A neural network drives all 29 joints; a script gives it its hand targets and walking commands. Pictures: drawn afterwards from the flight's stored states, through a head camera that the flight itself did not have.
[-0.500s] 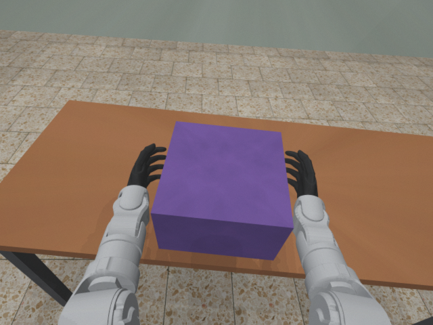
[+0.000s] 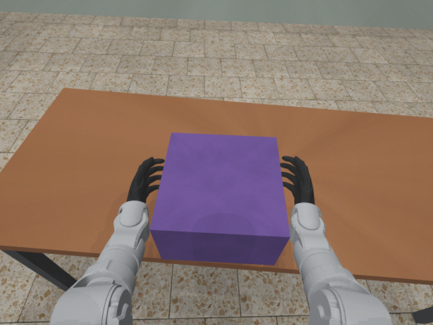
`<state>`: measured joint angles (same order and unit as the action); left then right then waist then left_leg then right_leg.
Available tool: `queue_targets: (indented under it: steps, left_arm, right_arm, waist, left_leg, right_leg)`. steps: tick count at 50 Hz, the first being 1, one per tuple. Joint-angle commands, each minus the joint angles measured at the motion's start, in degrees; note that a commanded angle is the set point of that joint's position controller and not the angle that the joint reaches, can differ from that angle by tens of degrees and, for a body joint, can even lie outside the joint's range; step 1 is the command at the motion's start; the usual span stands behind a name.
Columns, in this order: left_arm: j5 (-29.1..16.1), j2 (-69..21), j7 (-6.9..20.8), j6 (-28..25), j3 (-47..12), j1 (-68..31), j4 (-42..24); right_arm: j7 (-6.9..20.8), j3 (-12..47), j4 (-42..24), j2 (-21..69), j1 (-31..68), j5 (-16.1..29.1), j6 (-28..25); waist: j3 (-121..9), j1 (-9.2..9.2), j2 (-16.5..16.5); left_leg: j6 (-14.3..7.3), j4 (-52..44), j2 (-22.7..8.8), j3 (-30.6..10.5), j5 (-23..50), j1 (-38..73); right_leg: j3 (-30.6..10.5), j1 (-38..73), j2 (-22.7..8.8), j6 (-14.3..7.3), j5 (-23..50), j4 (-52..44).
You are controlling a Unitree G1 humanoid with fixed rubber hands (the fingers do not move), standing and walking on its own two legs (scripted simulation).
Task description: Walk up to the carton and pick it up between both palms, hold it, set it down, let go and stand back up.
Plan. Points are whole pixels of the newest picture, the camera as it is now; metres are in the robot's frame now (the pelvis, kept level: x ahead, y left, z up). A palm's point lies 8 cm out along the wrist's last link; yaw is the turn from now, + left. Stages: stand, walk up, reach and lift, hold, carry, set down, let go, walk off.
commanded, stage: set down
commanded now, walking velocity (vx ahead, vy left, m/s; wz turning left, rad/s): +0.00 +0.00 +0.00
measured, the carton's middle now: (220, 196) +0.39 -0.02 -0.01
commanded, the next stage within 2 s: none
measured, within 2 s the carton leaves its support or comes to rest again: rests again in 0.96 s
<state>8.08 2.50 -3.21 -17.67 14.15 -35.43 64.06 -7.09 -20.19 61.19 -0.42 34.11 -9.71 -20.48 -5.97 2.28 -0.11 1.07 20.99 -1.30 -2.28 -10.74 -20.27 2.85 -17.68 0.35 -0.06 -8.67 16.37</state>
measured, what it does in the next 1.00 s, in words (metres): stands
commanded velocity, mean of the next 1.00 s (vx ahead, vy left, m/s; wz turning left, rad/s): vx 0.00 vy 0.00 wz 0.00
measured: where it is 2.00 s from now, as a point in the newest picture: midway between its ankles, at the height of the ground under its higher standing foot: outside the picture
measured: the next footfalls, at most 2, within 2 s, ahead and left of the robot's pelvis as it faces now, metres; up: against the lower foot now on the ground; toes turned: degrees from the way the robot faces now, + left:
none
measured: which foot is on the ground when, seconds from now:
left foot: down 0.00-1.00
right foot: down 0.00-1.00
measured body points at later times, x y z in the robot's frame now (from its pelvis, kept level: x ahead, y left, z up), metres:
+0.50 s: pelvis +0.00 +0.00 -0.01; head +0.07 +0.00 +0.44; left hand +0.40 +0.13 -0.02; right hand +0.38 -0.20 +0.00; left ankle -0.01 +0.13 -0.75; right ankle -0.02 -0.12 -0.75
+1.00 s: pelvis -0.01 +0.00 -0.02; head +0.08 +0.00 +0.42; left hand +0.39 +0.13 -0.04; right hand +0.37 -0.19 -0.03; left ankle -0.01 +0.13 -0.75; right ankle -0.02 -0.12 -0.75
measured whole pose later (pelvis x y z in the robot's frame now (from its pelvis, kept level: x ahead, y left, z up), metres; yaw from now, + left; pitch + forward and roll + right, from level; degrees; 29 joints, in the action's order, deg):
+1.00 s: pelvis -0.01 +0.00 -0.02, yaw +0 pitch +21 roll -2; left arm -1.5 5.1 -5.2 -33.8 8.1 -41.7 83.9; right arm -7.3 -18.7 70.3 -2.2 37.9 -8.3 -28.3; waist -12.2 4.0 3.1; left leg 1.1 34.3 -1.6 -2.5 -15.1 -40.6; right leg 3.4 -38.2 0.3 -0.2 -13.6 30.5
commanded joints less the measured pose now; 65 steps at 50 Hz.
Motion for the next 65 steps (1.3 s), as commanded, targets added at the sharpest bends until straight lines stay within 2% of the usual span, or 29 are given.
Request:
queue_targets:
  steps: [1,4,6,8,9,10,12,16,19,20,21,24,27,29,30,31,32,33,36,37,38,41,44,46,47,51,54,60,65]
  left_arm:
    - [3.0,-35.9,5.4,-8.1,-16.0,-39.9,-10.9]
    - [2.1,-37.2,5.2,-9.7,-17.3,-41.2,-10.4]
    - [2.0,-35.5,4.8,-10.1,-17.5,-43.3,-10.3]
    - [1.9,-35.6,5.0,-11.0,-16.7,-41.1,-7.9]
    - [1.3,-37.0,5.0,-11.3,-16.7,-41.0,-7.0]
    - [0.2,-36.7,4.9,-11.9,-17.7,-43.1,-7.4]
    - [1.3,-35.7,5.5,-12.3,-15.7,-42.8,-4.4]
    - [1.2,-34.2,5.4,-14.1,-14.7,-42.3,-2.5]
    - [0.6,-34.7,5.6,-15.6,-14.8,-44.9,-1.7]
    - [0.1,-34.1,5.4,-15.7,-14.7,-46.0,-3.0]
    - [0.1,-35.1,5.2,-16.2,-15.6,-43.1,-2.1]
    - [0.5,-34.8,5.7,-16.5,-14.5,-42.6,-0.3]
    - [-0.2,-34.8,5.9,-17.9,-15.2,-43.3,-0.3]
    - [-0.5,-35.9,5.6,-17.9,-16.9,-43.6,-0.6]
    - [-0.4,-34.8,5.5,-18.5,-15.7,-43.2,-0.2]
    - [-1.2,-35.2,6.0,-19.1,-16.5,-44.9,-0.2]
    - [-1.1,-34.1,5.8,-19.0,-16.0,-42.8,0.3]
    - [-1.7,-34.6,6.0,-19.7,-16.6,-46.4,-0.6]
    - [-1.1,-33.6,5.5,-20.3,-16.3,-44.3,0.8]
    - [-1.3,-34.6,5.3,-20.4,-17.1,-44.7,0.6]
    - [-1.5,-33.5,5.5,-21.0,-16.0,-43.7,1.4]
    - [-0.9,-33.1,5.8,-21.1,-15.7,-43.0,4.2]
    - [-1.2,-33.2,5.6,-22.0,-16.3,-43.3,4.0]
    - [-2.2,-34.2,5.5,-22.1,-17.4,-45.4,5.4]
    - [-3.3,-32.3,5.6,-22.3,-16.6,-47.8,3.5]
    - [-1.3,-32.5,5.8,-21.9,-15.2,-45.3,6.8]
    - [-2.0,-33.7,5.6,-22.5,-17.0,-45.2,5.5]
    - [-1.3,-31.3,5.6,-22.3,-14.2,-44.1,9.3]
    - [-1.3,-28.9,5.7,-22.0,-13.1,-45.4,10.4]
  right_arm:
    - [9.7,21.0,-7.7,36.7,33.9,-5.3,-5.7]
    - [10.0,20.4,-3.2,35.7,32.6,-5.7,-6.1]
    - [9.7,18.2,-2.0,35.5,33.3,-6.0,-6.3]
    - [10.0,20.0,-3.5,35.9,32.7,-5.7,-6.6]
    - [9.9,19.3,-3.5,36.1,33.5,-6.2,-6.8]
    - [10.1,19.4,-2.7,34.7,33.9,-5.9,-6.6]
    - [10.2,17.6,-1.2,35.3,33.7,-6.5,-5.7]
    - [10.3,19.2,-2.5,35.8,34.1,-6.4,-6.9]
    - [10.4,17.8,-0.3,36.8,33.7,-7.4,-7.7]
    - [10.4,18.0,0.4,35.9,32.6,-7.3,-7.9]
    - [10.8,19.4,-0.9,36.7,33.6,-7.2,-8.3]
    - [10.3,19.3,0.0,36.9,32.6,-7.3,-8.1]
    - [10.5,19.5,0.6,37.8,32.4,-7.9,-8.8]
    - [10.6,20.6,0.7,36.8,32.6,-7.2,-9.6]
    - [10.2,21.4,0.0,38.0,32.5,-6.7,-9.3]
    - [10.1,20.3,0.5,38.0,31.8,-7.8,-10.1]
    - [10.0,21.3,0.7,37.7,31.2,-7.1,-9.5]
    - [9.7,20.4,1.0,37.5,32.2,-7.7,-10.1]
    - [10.4,20.7,1.5,37.9,33.1,-7.2,-10.5]
    - [10.4,20.0,2.3,37.5,32.1,-7.0,-11.1]
    - [10.4,21.1,2.5,37.0,31.9,-7.0,-11.1]
    - [10.4,20.2,3.0,37.7,31.8,-7.2,-11.0]
    - [10.6,21.2,3.4,36.4,31.7,-6.7,-11.8]
    - [10.7,19.3,3.9,37.2,34.1,-7.3,-11.7]
    - [10.7,19.7,4.9,37.4,32.6,-6.8,-11.1]
    - [10.7,19.9,5.3,37.2,34.2,-6.7,-10.6]
    - [10.7,19.8,5.5,36.5,33.0,-7.0,-11.7]
    - [10.7,17.4,7.4,35.3,33.8,-7.6,-11.5]
    - [10.8,14.9,9.3,33.9,34.1,-8.8,-10.9]
  waist:
    - [-34.2,0.10,0.9]
    - [-34.1,1.33,4.2]
    - [-34.9,1.38,4.2]
    - [-35.5,0.29,3.3]
    - [-34.7,0.88,1.3]
    - [-34.0,1.48,3.1]
    - [-33.3,1.71,1.3]
    - [-38.6,0.30,1.0]
    - [-39.3,0.87,3.2]
    - [-38.9,2.16,2.3]
    - [-39.6,0.67,1.9]
    - [-37.9,1.94,1.4]
    - [-39.2,2.03,1.0]
    - [-40.9,2.33,3.3]
    - [-40.3,1.26,2.4]
    - [-41.4,3.56,2.1]
    - [-39.7,2.66,1.5]
    - [-41.6,4.31,2.2]
    - [-44.0,2.41,2.1]
    - [-44.1,3.42,4.0]
    - [-42.8,2.79,2.1]
    - [-41.9,2.74,1.3]
    - [-43.0,2.75,3.9]
    - [-42.8,2.37,3.5]
    - [-42.1,4.04,3.0]
    - [-40.9,2.18,1.7]
    - [-42.3,2.97,4.4]
    - [-38.5,2.84,1.9]
    - [-37.3,3.05,2.6]
  left_leg:
    - [2.9,1.1,1.4,3.8,24.0,6.3]
    - [3.8,2.4,1.0,3.5,26.5,7.9]
    - [4.2,3.8,0.2,2.8,27.2,11.4]
    - [3.4,3.6,0.8,3.8,26.5,7.9]
    - [3.4,3.6,1.0,3.4,26.3,7.0]
    - [3.6,4.1,0.7,3.0,25.5,7.3]
    - [2.8,3.6,1.0,3.5,21.0,5.7]
    - [2.5,4.9,1.2,3.7,22.3,1.5]
    - [2.6,5.1,1.1,4.2,21.8,1.2]
    - [3.0,5.1,1.5,3.3,22.6,1.8]
    - [2.9,5.5,1.1,3.2,23.6,1.5]
    - [1.9,5.3,1.6,3.6,19.6,-1.9]
    - [2.2,6.2,1.5,3.5,21.1,-2.5]
    - [3.2,7.1,1.6,3.3,25.4,-0.8]
    - [2.6,8.0,1.6,3.5,23.8,-1.4]
    - [2.8,8.6,1.7,3.0,21.9,-3.3]
    - [2.3,8.4,1.8,2.4,22.0,-4.6]
    - [2.6,8.3,1.5,2.6,21.1,-4.7]
    - [2.4,10.1,1.3,2.2,23.6,-2.3]
    - [3.0,10.3,1.5,2.1,25.3,-1.4]
    - [2.8,11.2,1.0,2.0,26.0,-3.0]
    - [2.3,11.1,1.4,2.2,22.3,-5.0]
    - [2.6,11.9,1.3,2.6,22.3,-5.5]
    - [2.5,12.5,1.5,2.6,19.4,-4.1]
    - [2.7,13.4,1.6,1.8,18.9,-4.5]
    - [2.0,13.3,1.5,2.3,17.7,-6.6]
    - [2.7,13.9,2.0,3.1,18.8,-6.4]
    - [2.3,14.8,2.1,2.6,14.3,-7.6]
    - [2.4,15.2,2.1,2.9,11.7,-8.7]
  right_leg:
    - [1.3,20.9,1.0,2.2,32.7,6.2]
    - [1.6,18.2,0.8,1.5,31.4,7.1]
    - [1.7,12.1,1.8,0.7,26.0,5.3]
    - [1.4,13.4,1.2,1.2,28.4,6.6]
    - [1.5,13.3,1.8,1.3,28.9,6.3]
    - [1.6,12.0,1.4,1.0,27.4,6.6]
    - [1.1,11.3,0.9,1.3,23.5,6.4]
    - [0.5,13.9,0.5,1.6,30.1,9.3]
    - [0.7,13.3,0.3,1.5,29.4,9.9]
    - [1.5,13.1,0.9,1.6,28.9,9.6]
    - [0.9,12.3,0.8,1.7,30.6,10.3]
    - [0.4,13.6,0.4,2.1,31.3,11.3]
    - [0.5,13.3,0.2,1.9,34.0,12.6]
    - [1.0,12.5,0.9,2.0,34.0,12.5]
    - [0.1,12.2,0.3,2.2,34.2,13.2]
    - [0.7,12.5,0.2,2.4,33.9,13.9]
    - [0.5,13.1,0.2,2.8,35.2,14.5]
    - [0.7,12.6,0.3,2.6,34.4,14.2]
    - [0.6,8.7,0.8,2.1,33.4,14.9]
    - [1.6,8.2,1.3,2.0,32.9,14.9]
    - [0.8,7.7,1.0,2.4,34.3,15.5]
    - [0.6,7.5,0.9,2.3,32.1,15.5]
    - [0.9,6.4,1.1,2.3,31.6,16.6]
    - [1.1,2.9,1.3,1.8,25.4,16.4]
    - [1.2,2.5,1.4,2.2,24.9,16.6]
    - [0.6,3.1,1.4,2.2,24.7,17.3]
    - [1.2,2.1,1.2,2.2,25.8,17.8]
    - [1.1,-1.0,1.3,1.8,19.9,17.6]
    - [1.0,-2.9,1.2,1.5,15.9,18.1]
